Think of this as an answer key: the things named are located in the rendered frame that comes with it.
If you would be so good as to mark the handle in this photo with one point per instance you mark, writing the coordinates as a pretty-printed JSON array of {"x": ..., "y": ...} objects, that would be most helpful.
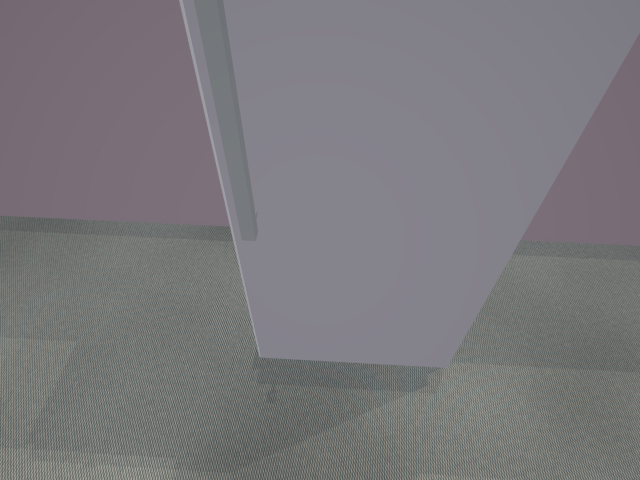
[{"x": 214, "y": 34}]

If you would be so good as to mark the fridge door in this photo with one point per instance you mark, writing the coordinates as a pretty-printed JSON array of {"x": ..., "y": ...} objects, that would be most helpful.
[{"x": 398, "y": 151}]

